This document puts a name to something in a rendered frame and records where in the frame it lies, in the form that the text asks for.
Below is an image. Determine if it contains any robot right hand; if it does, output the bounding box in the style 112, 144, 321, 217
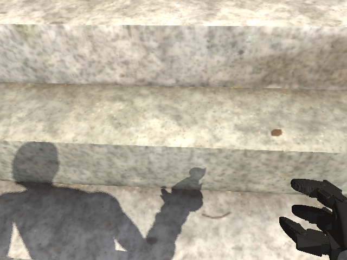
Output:
279, 179, 347, 260

